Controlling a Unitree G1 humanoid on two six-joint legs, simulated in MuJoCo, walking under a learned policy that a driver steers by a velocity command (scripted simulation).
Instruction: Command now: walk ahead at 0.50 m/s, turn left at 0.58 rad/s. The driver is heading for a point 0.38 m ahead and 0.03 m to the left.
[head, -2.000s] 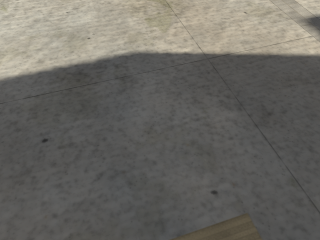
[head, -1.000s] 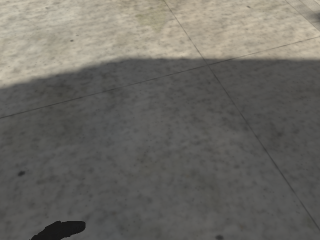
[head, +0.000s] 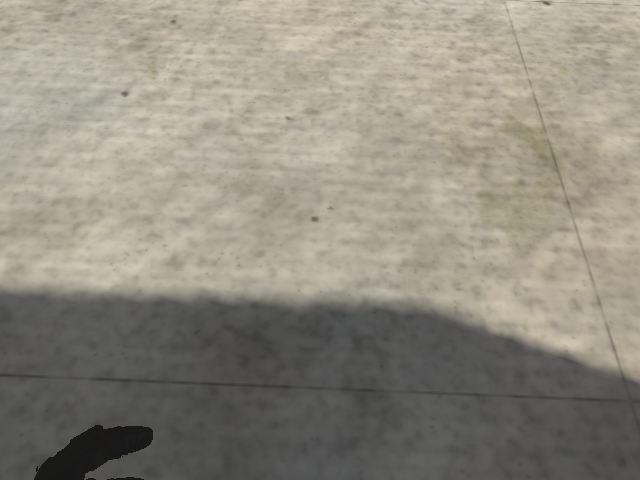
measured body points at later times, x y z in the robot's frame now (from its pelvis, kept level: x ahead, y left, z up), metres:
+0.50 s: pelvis +0.25 +0.04 -0.01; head +0.29 +0.05 +0.44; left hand +0.19 +0.32 -0.14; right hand +0.53 -0.13 -0.07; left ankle +0.34 +0.17 -0.73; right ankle +0.13 -0.13 -0.71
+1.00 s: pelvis +0.34 +0.04 +0.01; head +0.34 +0.03 +0.46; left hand +0.35 +0.32 -0.12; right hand +0.52 -0.16 -0.12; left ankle +0.34 +0.17 -0.73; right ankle +0.37 -0.08 -0.73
